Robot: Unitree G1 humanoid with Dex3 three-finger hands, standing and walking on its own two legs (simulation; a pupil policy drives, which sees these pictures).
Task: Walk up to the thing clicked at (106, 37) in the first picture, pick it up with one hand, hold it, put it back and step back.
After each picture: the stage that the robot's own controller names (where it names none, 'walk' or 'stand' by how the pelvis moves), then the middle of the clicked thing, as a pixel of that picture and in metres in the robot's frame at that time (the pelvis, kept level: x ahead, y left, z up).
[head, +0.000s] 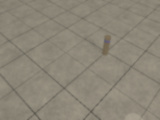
stand; (106, 45) +1.28 -0.28 -0.66
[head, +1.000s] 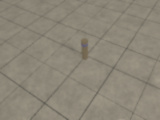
walk; (84, 49) +1.18 +0.05 -0.63
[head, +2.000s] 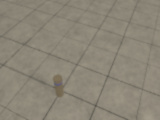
walk; (58, 86) +0.70 +0.20 -0.63
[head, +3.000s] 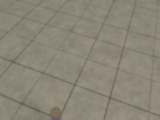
walk; (56, 118) +0.43 +0.14 -0.64
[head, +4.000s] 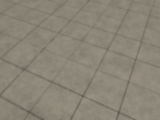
stand; out of the picture +0.38 +0.14 -0.65
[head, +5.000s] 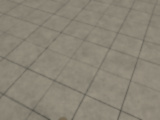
stand; out of the picture +0.39 +0.14 -0.66
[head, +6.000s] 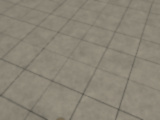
stand; out of the picture +0.39 +0.16 -0.66
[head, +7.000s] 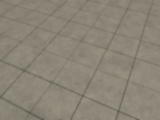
stand; out of the picture +0.38 +0.16 -0.66
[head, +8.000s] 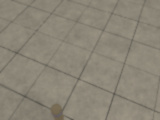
go down; (57, 114) +0.40 +0.16 -0.64
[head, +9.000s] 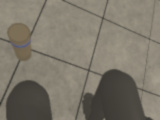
go down; (21, 45) +0.48 +0.17 -0.24
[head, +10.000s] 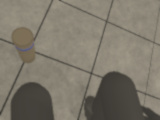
close in; (25, 48) +0.48 +0.16 -0.25
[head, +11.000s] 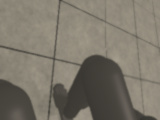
close in; out of the picture +0.48 +0.21 -0.17
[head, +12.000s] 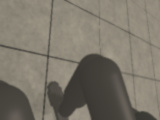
lift; out of the picture +0.47 +0.22 -0.17
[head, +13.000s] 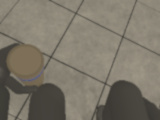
lift; (30, 72) +0.34 +0.18 -0.02
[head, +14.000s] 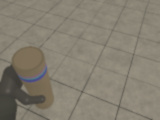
hold; (38, 83) +0.30 +0.14 +0.10
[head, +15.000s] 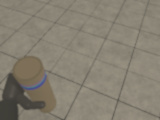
hold; (39, 89) +0.30 +0.15 +0.06
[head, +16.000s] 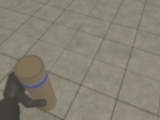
crouch; (40, 88) +0.30 +0.14 +0.05
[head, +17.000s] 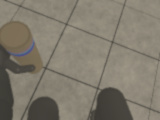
crouch; (26, 53) +0.42 +0.15 -0.03
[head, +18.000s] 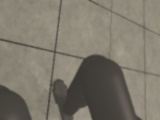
lower; out of the picture +0.46 +0.21 -0.17
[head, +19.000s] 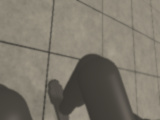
lower; out of the picture +0.46 +0.21 -0.17
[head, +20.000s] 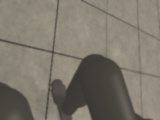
lower; out of the picture +0.46 +0.21 -0.17
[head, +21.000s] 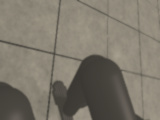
lower; out of the picture +0.46 +0.21 -0.16
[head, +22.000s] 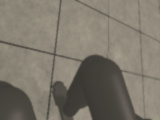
loosen; out of the picture +0.45 +0.18 -0.16
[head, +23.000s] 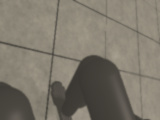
withdraw; out of the picture +0.45 +0.19 -0.19
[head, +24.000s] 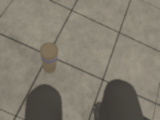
walk; (49, 60) +0.46 +0.12 -0.28
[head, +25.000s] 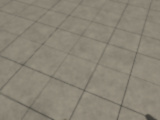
stand; out of the picture +0.37 +0.11 -0.59
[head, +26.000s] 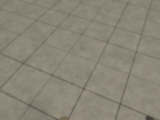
stand; out of the picture +0.38 +0.11 -0.60
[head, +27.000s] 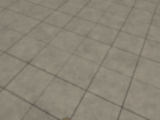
stand; out of the picture +0.38 +0.10 -0.62
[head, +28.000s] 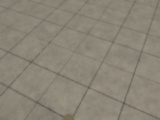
walk; out of the picture +0.39 +0.11 -0.65
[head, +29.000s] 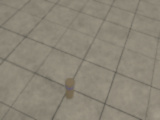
walk; (69, 89) +0.59 +0.06 -0.63
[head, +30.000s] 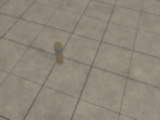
walk; (59, 53) +0.91 +0.22 -0.62
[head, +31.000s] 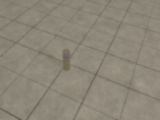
stand; (66, 60) +1.01 +0.14 -0.64
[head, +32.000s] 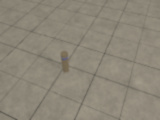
stand; (65, 62) +1.02 +0.16 -0.66
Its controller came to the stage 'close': yes
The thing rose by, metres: 0.70
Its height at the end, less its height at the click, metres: +0.00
